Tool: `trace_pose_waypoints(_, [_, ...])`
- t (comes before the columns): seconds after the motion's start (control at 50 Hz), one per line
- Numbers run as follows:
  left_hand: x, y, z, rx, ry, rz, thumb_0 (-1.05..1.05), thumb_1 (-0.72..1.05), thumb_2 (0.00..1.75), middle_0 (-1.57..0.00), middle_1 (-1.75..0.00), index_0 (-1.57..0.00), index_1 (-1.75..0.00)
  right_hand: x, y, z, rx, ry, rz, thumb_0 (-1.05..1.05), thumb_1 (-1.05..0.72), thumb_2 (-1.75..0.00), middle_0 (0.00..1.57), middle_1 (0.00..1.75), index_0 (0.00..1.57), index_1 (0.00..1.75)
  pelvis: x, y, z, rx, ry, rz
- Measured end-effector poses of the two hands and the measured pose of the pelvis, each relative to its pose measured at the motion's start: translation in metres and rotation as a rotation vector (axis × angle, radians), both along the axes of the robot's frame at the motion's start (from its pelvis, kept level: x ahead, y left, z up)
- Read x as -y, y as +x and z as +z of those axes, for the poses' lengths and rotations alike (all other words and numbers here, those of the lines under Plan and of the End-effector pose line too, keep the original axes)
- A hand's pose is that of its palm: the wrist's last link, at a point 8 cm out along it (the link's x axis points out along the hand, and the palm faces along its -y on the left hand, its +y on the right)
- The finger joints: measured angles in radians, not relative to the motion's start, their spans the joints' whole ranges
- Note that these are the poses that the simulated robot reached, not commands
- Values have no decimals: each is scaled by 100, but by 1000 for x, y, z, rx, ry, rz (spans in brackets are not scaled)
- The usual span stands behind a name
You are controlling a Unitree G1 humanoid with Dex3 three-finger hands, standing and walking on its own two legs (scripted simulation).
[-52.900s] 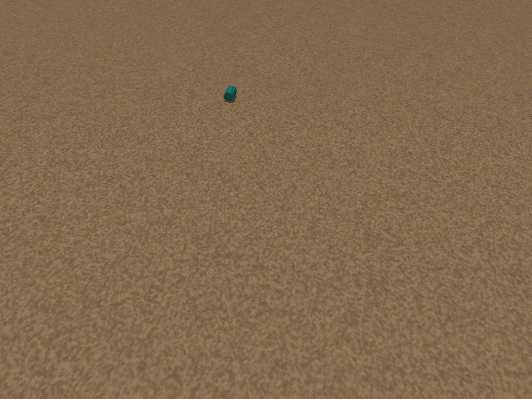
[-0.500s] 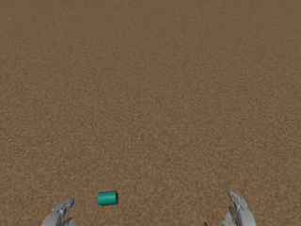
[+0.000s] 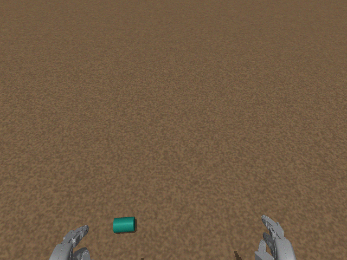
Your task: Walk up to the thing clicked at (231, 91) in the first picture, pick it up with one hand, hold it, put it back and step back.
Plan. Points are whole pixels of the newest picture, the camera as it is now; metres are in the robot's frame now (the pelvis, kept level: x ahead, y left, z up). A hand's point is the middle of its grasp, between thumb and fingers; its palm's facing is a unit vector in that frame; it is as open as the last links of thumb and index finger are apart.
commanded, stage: home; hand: left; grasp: from above
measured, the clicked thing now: (124, 224) +0.46 +0.24 -0.68
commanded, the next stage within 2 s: stand in 1.46 s
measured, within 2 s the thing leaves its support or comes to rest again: neither
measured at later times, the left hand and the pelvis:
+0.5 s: hand out of the picture +0.16 +0.18 -0.04, palm faces +0.04 -0.98 -0.19, open 7.4 cm; pelvis +0.00 +0.00 +0.00, yaw +0 degrees
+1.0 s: hand out of the picture +0.16 +0.18 -0.04, palm faces +0.04 -0.98 -0.20, open 7.4 cm; pelvis +0.00 +0.00 +0.00, yaw +0 degrees
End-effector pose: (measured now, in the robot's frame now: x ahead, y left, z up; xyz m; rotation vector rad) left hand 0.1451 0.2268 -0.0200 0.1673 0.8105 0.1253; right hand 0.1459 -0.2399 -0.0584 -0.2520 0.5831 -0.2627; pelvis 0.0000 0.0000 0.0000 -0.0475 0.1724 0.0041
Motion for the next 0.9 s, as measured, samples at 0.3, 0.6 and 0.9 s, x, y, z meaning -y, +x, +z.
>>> trace_pose_waypoints(0.3, [2, 0, 0, 0, -2, -4, 1, 91, 90, -20, -30, -20, -30, 4, -4, -1, -3, -1, -13, 1, -90, -90, 21, 30, 20, 30, 1, 0, 0, 2, 2, -4])
trace_pose_waypoints(0.6, [0, -5, -1, -1, -3, -5, 1, 91, 90, -20, -30, -20, -30, 1, -5, 1, 12, -2, -6, 1, -90, -90, 21, 30, 20, 30, 0, -5, -1, 5, 0, -3])
trace_pose_waypoints(0.9, [-2, -4, 2, 13, 4, -11, 1, 91, 90, -20, -30, -20, -30, -1, -9, -2, -2, 0, -12, 1, -90, -90, 21, 30, 20, 30, -2, -5, -2, 4, -3, -4])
